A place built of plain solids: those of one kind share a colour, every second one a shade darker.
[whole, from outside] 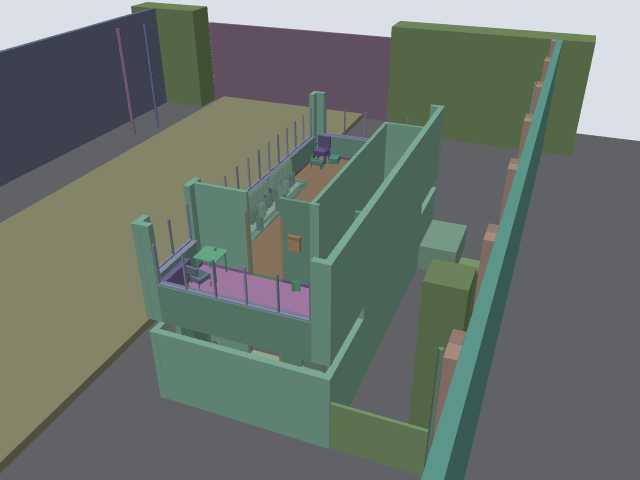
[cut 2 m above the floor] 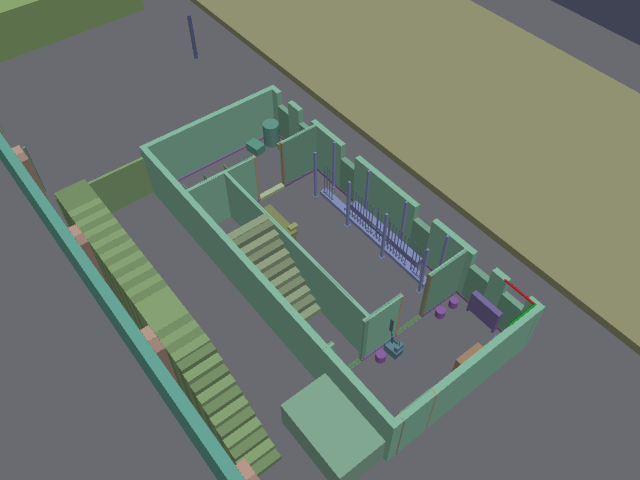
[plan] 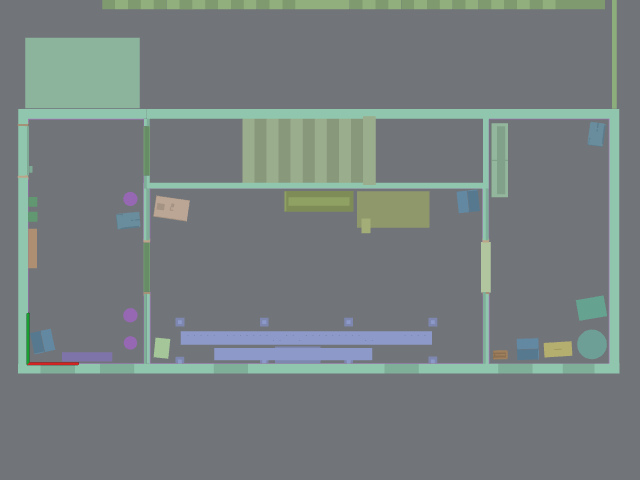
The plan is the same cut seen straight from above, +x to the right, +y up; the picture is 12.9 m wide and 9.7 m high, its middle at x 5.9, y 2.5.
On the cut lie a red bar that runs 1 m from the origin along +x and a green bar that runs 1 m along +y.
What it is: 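A mechanical signal box beside a railway in a town; below a lobby, the locking room and a lamp room, above the operating floor with its lever frame behind one band of glass and beyond a partition the mess room; one straight stair between walls, met straight on from the door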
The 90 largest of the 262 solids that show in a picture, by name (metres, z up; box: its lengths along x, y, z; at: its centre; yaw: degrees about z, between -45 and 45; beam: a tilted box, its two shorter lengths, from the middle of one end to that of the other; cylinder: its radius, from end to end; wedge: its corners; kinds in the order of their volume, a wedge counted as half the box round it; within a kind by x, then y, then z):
{
 "yard_line_abut_1": {"box": [1.8, 4.62, 6.2], "at": [-13.08, -15.58, 3.05]},
 "yard_line_abut_2": {"box": [1.8, 10.66, 6.2], "at": [-13.08, 4.95, 3.05]},
 "yard_line_abut_3": {"box": [2.47, 10.66, 6.2], "at": [23.99, 4.95, 3.05]},
 "yard_line_bed_1": {"box": [39.2, 10.1, 0.6], "at": [5.62, -7.52, 0.0]},
 "yard_line_far_1": {"box": [34.93, 0.3, 6.2], "at": [5.29, -16.17, 3.05]},
 "yard_line_near_1": {"box": [34.93, 0.3, 6.2], "at": [5.29, 8.56, 3.05]},
 "wall_1": {"box": [0.2, 0.51, 2.95], "at": [-0.1, 0.05, 4.38]},
 "wall_2": {"box": [0.2, 5.35, 2.5], "at": [-0.1, 2.48, 1.2]},
 "wall_3": {"box": [0.2, 4.36, 1.2], "at": [-0.1, 2.48, 3.5]},
 "wall_4": {"box": [0.2, 0.51, 2.95], "at": [-0.1, 4.9, 4.38]},
 "wall_5": {"box": [0.46, 0.2, 2.5], "at": [0.03, -0.1, 1.2]},
 "wall_6": {"box": [0.51, 0.2, 2.95], "at": [0.05, -0.1, 4.38]},
 "wall_7": {"box": [2.6, 0.2, 2.5], "at": [1.1, 5.05, 1.2]},
 "wall_8": {"box": [2.6, 0.2, 2.95], "at": [1.1, 5.05, 4.38]},
 "wall_9": {"box": [0.51, 0.2, 2.5], "at": [1.2, -0.1, 1.2]},
 "wall_10": {"box": [0.06, 1.45, 2.5], "at": [2.37, 0.72, 1.2]},
 "wall_11": {"box": [0.06, 1.35, 2.95], "at": [2.43, 4.28, 4.38]},
 "wall_12": {"box": [1.36, 0.2, 2.5], "at": [3.08, -0.1, 1.2]},
 "wall_13": {"box": [8.66, 0.2, 1.2], "at": [4.62, -0.1, 3.5]},
 "wall_14": {"box": [6.91, 0.06, 2.95], "at": [5.79, 3.57, 4.38]},
 "wall_15": {"box": [2.76, 0.2, 2.5], "at": [5.83, -0.1, 1.2]},
 "wall_16": {"box": [6.85, 0.06, 2.5], "at": [5.83, 3.57, 1.2]},
 "wall_17": {"box": [6.85, 0.06, 3.2], "at": [5.83, 3.63, 1.55]},
 "wall_18": {"box": [6.85, 0.06, 2.95], "at": [5.83, 3.63, 4.38]},
 "wall_19": {"box": [6.85, 0.2, 3.2], "at": [5.83, 5.05, 1.55]},
 "wall_20": {"box": [6.85, 0.2, 2.95], "at": [5.83, 5.05, 4.38]},
 "wall_21": {"box": [1.36, 0.2, 2.5], "at": [8.57, -0.1, 1.2]},
 "wall_22": {"box": [0.06, 1.66, 2.95], "at": [9.22, 0.82, 4.38]},
 "wall_23": {"box": [0.06, 1.35, 3.2], "at": [9.22, 4.28, 1.55]},
 "wall_24": {"box": [0.06, 1.66, 2.95], "at": [9.28, 0.82, 4.38]},
 "wall_25": {"box": [0.61, 0.2, 2.5], "at": [10.5, -0.1, 1.2]},
 "wall_26": {"box": [1.91, 0.2, 1.2], "at": [10.5, -0.1, 3.5]},
 "wall_27": {"box": [2.7, 0.2, 2.5], "at": [10.6, 5.05, 1.2]},
 "wall_28": {"box": [2.7, 0.2, 2.95], "at": [10.6, 5.05, 4.38]},
 "wall_29": {"box": [0.51, 0.2, 2.5], "at": [11.7, -0.1, 1.2]},
 "wall_30": {"box": [0.51, 0.2, 2.95], "at": [11.7, -0.1, 4.38]},
 "wall_31": {"box": [0.2, 0.51, 2.95], "at": [11.85, 0.05, 4.38]},
 "wall_32": {"box": [0.2, 5.35, 2.5], "at": [11.85, 2.48, 1.2]},
 "wall_33": {"box": [0.2, 4.36, 1.2], "at": [11.85, 2.48, 3.5]},
 "wall_34": {"box": [0.2, 0.51, 2.95], "at": [11.85, 4.9, 4.38]},
 "yard_line_step_1": {"box": [0.26, 1.0, 0.92], "at": [2.67, 7.66, 0.41]},
 "yard_line_step_2": {"box": [0.26, 1.0, 1.1], "at": [2.93, 7.66, 0.5]},
 "yard_line_step_3": {"box": [0.26, 1.0, 1.27], "at": [3.19, 7.66, 0.58]},
 "yard_line_step_4": {"box": [0.26, 1.0, 1.44], "at": [3.45, 7.66, 0.67]},
 "yard_line_step_5": {"box": [0.26, 1.0, 1.62], "at": [3.71, 7.66, 0.76]},
 "yard_line_step_6": {"box": [0.26, 1.0, 1.79], "at": [3.97, 7.66, 0.85]},
 "yard_line_step_7": {"box": [0.26, 1.0, 1.97], "at": [4.23, 7.66, 0.93]},
 "yard_line_step_8": {"box": [0.26, 1.0, 2.14], "at": [4.49, 7.66, 1.02]},
 "yard_line_step_9": {"box": [0.26, 1.0, 2.32], "at": [4.75, 7.66, 1.11]},
 "yard_line_step_10": {"box": [0.26, 1.0, 2.49], "at": [5.01, 7.66, 1.19]},
 "yard_line_step_11": {"box": [0.26, 1.0, 2.66], "at": [5.27, 7.66, 1.28]},
 "yard_line_step_12": {"box": [1.1, 1.0, 2.84], "at": [5.95, 7.66, 1.37]},
 "yard_line_step_13": {"box": [0.26, 1.0, 3.01], "at": [6.63, 7.66, 1.46]},
 "yard_line_step_14": {"box": [0.26, 1.0, 3.19], "at": [6.89, 7.66, 1.54]},
 "yard_line_step_15": {"box": [0.26, 1.0, 3.36], "at": [7.15, 7.66, 1.63]},
 "yard_line_step_16": {"box": [0.26, 1.0, 3.53], "at": [7.41, 7.66, 1.72]},
 "yard_line_step_17": {"box": [0.26, 1.0, 3.71], "at": [7.67, 7.66, 1.8]},
 "yard_line_step_18": {"box": [0.26, 1.0, 3.88], "at": [7.93, 7.66, 1.89]},
 "yard_line_step_19": {"box": [0.26, 1.0, 4.06], "at": [8.19, 7.66, 1.98]},
 "yard_line_step_20": {"box": [0.26, 1.0, 4.23], "at": [8.45, 7.66, 2.07]},
 "yard_line_step_21": {"box": [0.26, 1.0, 4.41], "at": [8.71, 7.66, 2.15]},
 "yard_line_step_22": {"box": [0.26, 1.0, 4.58], "at": [8.97, 7.66, 2.24]},
 "yard_line_step_23": {"box": [0.26, 1.0, 4.75], "at": [9.23, 7.66, 2.33]},
 "yard_line_step_24": {"box": [0.26, 1.0, 4.93], "at": [9.49, 7.66, 2.41]},
 "yard_line_step_25": {"box": [0.26, 1.0, 5.1], "at": [9.75, 7.66, 2.5]},
 "yard_line_step_26": {"box": [0.26, 1.0, 5.28], "at": [10.01, 7.66, 2.59]},
 "yard_line_step_27": {"box": [0.26, 1.0, 5.45], "at": [10.27, 7.66, 2.68]},
 "yard_line_step_28": {"box": [0.26, 1.0, 5.63], "at": [10.53, 7.66, 2.76]},
 "yard_line_step_29": {"box": [1.0, 1.0, 5.8], "at": [11.16, 7.66, 2.85]},
 "yard_line_dark_1": {"box": [0.2, 12.89, 5.19], "at": [-14.08, -6.82, 2.54]},
 "raised_floor_operating_1": {"box": [9.38, 3.73, 0.25], "at": [4.62, 1.8, 3.02]},
 "yard_line_near_pier_1": {"box": [0.42, 0.25, 6.2], "at": [-11.97, 8.29, 3.05]},
 "yard_line_near_pier_2": {"box": [0.42, 0.25, 6.2], "at": [-7.6, 8.29, 3.05]},
 "yard_line_near_pier_3": {"box": [0.42, 0.25, 6.2], "at": [-3.23, 8.29, 3.05]},
 "yard_line_near_pier_4": {"box": [0.42, 0.25, 6.2], "at": [0.71, 8.29, 3.05]},
 "yard_line_near_pier_5": {"box": [0.42, 0.25, 6.2], "at": [1.13, 8.29, 3.05]},
 "yard_line_near_pier_6": {"box": [0.42, 0.25, 6.2], "at": [5.07, 8.29, 3.05]},
 "yard_line_near_pier_7": {"box": [0.42, 0.25, 6.2], "at": [5.5, 8.29, 3.05]},
 "yard_line_near_pier_8": {"box": [0.42, 0.25, 6.2], "at": [9.44, 8.29, 3.05]},
 "yard_line_near_pier_9": {"box": [0.42, 0.25, 6.2], "at": [9.86, 8.29, 3.05]},
 "yard_line_near_pier_10": {"box": [0.42, 0.25, 6.2], "at": [13.81, 8.29, 3.05]},
 "yard_line_near_pier_11": {"box": [0.42, 0.25, 6.2], "at": [14.23, 8.29, 3.05]},
 "yard_line_bunker_1": {"box": [2.32, 1.43, 1.1], "at": [1.1, 5.88, 0.5]},
 "raised_floor_mess_1": {"box": [2.63, 5.08, 0.25], "at": [10.5, 2.48, 3.02]},
 "lever_frame_1": {"box": [5.08, 0.54, 0.1], "at": [5.62, 0.52, 3.15]},
 "lever_frame_2": {"box": [5.08, 0.48, 0.13], "at": [5.62, 0.52, 3.16]},
 "locking_bed_1": {"box": [3.19, 0.25, 0.31], "at": [5.36, 0.2, 0.1]},
 "locking_bed_2": {"box": [5.08, 0.28, 0.19], "at": [5.62, 0.52, 0.04]},
 "yard_line_fence_1": {"box": [0.1, 3.01, 1.65], "at": [11.85, 6.66, 0.78]},
 "drum_1": {"cylinder": 0.3, "from": [11.4, 0.39, 0.0], "to": [11.4, 0.39, 0.87]}
}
